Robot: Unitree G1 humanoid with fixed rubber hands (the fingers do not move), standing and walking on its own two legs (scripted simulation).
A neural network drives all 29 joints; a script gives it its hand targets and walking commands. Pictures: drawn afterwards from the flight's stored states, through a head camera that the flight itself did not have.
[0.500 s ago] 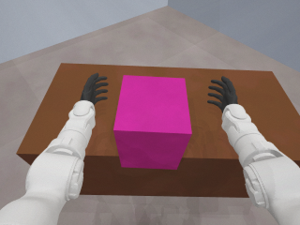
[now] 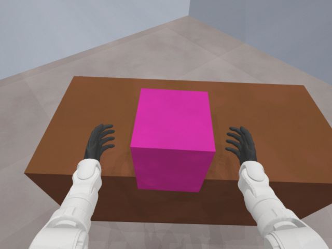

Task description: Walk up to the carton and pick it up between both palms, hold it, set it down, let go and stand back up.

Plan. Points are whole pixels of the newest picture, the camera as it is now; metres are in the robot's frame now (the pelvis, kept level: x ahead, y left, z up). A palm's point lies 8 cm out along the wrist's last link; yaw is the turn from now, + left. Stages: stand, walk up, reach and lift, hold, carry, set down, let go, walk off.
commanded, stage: set down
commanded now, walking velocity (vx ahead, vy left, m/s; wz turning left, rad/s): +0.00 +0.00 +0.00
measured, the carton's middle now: (171, 142) +0.44 +0.03 -0.06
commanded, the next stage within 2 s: let go in 1.96 s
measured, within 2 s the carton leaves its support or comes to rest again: neither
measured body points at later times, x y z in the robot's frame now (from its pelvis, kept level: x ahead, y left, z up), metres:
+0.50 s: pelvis +0.01 +0.00 +0.00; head +0.05 +0.02 +0.44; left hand +0.29 +0.23 -0.04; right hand +0.31 -0.17 -0.03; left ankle +0.03 +0.11 -0.73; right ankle +0.00 -0.12 -0.73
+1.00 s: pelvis +0.02 +0.00 +0.00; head +0.04 +0.02 +0.45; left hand +0.24 +0.22 -0.07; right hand +0.24 -0.20 -0.06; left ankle +0.03 +0.11 -0.73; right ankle +0.00 -0.12 -0.73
